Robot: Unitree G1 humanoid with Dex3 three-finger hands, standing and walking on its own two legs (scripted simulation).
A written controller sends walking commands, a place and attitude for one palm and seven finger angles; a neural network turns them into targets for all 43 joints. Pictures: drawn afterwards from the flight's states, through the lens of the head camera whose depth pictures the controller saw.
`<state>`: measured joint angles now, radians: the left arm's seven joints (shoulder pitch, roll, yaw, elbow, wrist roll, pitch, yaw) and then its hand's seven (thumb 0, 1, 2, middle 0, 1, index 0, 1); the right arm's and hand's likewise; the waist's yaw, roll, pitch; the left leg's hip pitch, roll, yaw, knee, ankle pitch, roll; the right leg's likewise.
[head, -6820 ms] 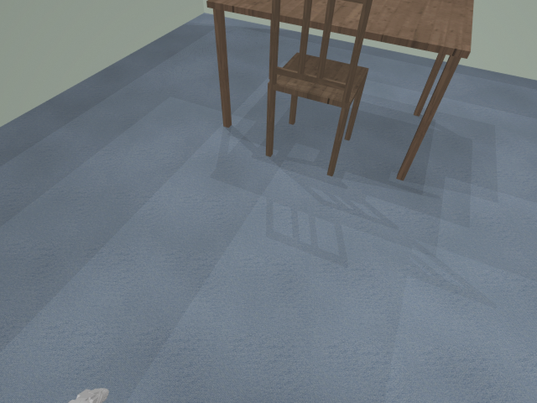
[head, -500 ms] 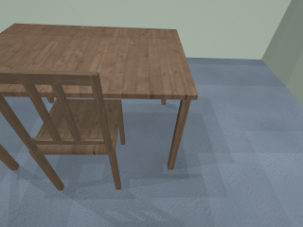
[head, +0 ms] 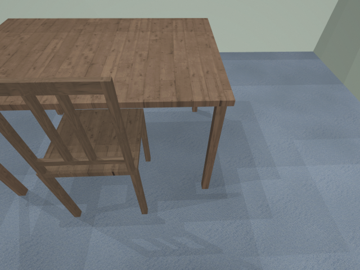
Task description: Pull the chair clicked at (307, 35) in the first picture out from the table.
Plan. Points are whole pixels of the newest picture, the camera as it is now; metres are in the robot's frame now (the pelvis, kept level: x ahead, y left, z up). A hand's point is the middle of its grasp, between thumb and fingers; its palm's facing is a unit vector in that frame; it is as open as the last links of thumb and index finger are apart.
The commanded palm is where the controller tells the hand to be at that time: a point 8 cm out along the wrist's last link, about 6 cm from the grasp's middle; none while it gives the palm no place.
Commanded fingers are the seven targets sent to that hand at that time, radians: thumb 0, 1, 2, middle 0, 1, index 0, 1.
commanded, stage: look again from close up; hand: left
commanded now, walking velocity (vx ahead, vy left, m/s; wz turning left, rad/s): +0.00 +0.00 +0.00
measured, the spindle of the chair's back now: (51, 131) +0.53 +0.46 -0.07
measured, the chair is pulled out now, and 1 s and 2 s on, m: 0.00 0.00 0.00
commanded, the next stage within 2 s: shuffle to correct the standing spot in 0.10 s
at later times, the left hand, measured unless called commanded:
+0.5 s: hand out of the picture +0.02 +0.18 -0.19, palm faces +0.13 -0.98 -0.17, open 7.4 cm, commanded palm none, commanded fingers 0.00 0.90 0.90 -0.20 -0.30 -0.20 -0.30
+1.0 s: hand (113, 232) +0.25 +0.20 -0.16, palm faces +0.10 -0.97 -0.22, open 7.3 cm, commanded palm none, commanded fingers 0.00 0.90 0.90 -0.20 -0.30 -0.20 -0.30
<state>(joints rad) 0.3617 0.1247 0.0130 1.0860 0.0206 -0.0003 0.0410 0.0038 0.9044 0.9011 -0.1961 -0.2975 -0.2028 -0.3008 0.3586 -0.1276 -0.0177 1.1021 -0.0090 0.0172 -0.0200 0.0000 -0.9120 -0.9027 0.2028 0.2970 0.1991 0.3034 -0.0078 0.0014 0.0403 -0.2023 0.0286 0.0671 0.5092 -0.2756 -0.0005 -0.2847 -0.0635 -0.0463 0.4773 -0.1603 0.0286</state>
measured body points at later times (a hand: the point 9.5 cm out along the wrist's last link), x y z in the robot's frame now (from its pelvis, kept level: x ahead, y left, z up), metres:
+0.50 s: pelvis +0.04 +0.02 -0.01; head +0.04 +0.03 +0.44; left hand +0.01 +0.23 -0.17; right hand +0.02 -0.21 -0.16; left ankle +0.00 +0.12 -0.74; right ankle +0.06 -0.14 -0.74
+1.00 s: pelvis +0.15 +0.02 -0.01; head +0.19 +0.01 +0.44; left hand +0.24 +0.25 -0.15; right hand +0.12 -0.20 -0.17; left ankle +0.07 +0.13 -0.68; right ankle +0.22 -0.07 -0.74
